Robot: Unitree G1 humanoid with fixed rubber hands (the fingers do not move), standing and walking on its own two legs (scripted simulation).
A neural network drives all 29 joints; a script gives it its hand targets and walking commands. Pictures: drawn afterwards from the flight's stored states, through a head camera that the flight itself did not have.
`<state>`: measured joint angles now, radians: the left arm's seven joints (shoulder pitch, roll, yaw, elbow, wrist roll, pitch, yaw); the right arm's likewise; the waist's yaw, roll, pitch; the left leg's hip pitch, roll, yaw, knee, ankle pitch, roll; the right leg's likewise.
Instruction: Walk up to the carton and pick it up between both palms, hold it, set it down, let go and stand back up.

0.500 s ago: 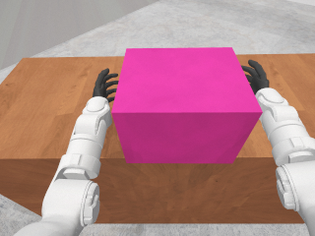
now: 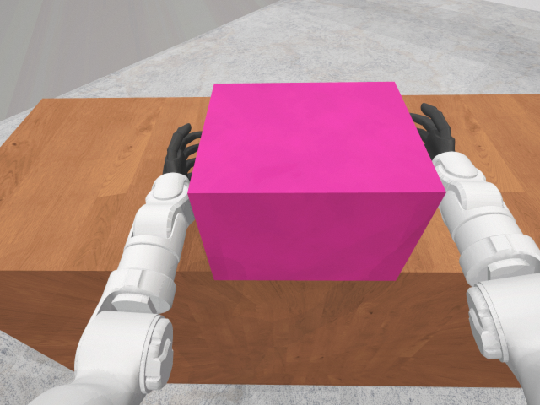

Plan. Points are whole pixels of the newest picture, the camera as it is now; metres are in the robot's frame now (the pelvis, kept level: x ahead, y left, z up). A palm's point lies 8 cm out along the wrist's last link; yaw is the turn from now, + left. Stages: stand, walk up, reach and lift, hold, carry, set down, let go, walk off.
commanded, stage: reach and lift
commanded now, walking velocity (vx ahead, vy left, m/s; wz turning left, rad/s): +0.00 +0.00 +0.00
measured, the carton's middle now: (304, 181) +0.44 -0.01 +0.10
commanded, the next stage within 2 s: none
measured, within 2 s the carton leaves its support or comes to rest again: leaves its support in 0.64 s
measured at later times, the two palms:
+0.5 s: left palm (175, 175) +0.41 +0.19 +0.14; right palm (435, 157) +0.45 -0.19 +0.15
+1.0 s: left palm (133, 188) +0.36 +0.23 +0.16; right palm (417, 165) +0.40 -0.15 +0.17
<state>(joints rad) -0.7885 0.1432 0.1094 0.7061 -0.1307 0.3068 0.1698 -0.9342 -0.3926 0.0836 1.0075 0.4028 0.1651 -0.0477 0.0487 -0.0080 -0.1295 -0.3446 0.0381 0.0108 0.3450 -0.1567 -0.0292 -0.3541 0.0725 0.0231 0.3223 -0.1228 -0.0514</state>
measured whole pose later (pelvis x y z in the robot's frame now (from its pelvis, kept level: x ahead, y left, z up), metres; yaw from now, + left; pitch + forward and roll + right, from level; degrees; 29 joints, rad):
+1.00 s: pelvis -0.01 +0.01 +0.01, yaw +5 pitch -1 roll +0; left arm -0.71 0.06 0.32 0.69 0.18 0.08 0.00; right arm -0.83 -0.20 -0.39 1.15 -0.13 -0.24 0.07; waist 0.01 -0.09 -0.06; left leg -0.14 0.00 -0.04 0.26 -0.11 -0.02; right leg -0.13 0.02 -0.06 0.26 -0.12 -0.04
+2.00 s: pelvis -0.01 +0.03 +0.00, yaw +5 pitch -4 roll -1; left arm -0.72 0.12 0.30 0.22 0.11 0.80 0.01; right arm -0.86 -0.24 -0.12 0.72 0.28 0.45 -0.07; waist -0.09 -0.02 -0.10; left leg -0.11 -0.01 -0.04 0.34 -0.16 0.01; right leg -0.07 0.02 -0.05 0.27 -0.13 -0.01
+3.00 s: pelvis +0.00 +0.02 +0.00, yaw +3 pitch -2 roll -1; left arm -0.83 0.18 0.32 0.28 0.08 0.93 -0.01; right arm -1.04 -0.32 0.00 0.73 0.39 0.68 -0.16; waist -0.06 0.01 -0.20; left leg -0.14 0.01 -0.02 0.36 -0.19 0.00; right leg -0.09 0.05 0.01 0.25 -0.13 -0.02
